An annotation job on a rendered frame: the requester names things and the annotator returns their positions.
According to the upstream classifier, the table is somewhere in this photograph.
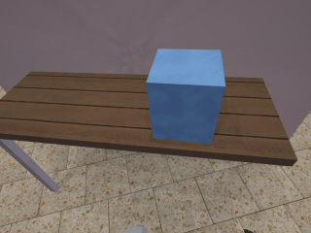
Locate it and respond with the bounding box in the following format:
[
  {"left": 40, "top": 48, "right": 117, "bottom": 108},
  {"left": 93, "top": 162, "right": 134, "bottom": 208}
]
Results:
[{"left": 0, "top": 71, "right": 297, "bottom": 192}]

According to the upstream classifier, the carton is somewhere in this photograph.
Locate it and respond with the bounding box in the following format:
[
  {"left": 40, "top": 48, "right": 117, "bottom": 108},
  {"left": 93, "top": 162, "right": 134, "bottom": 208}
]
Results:
[{"left": 146, "top": 49, "right": 225, "bottom": 145}]

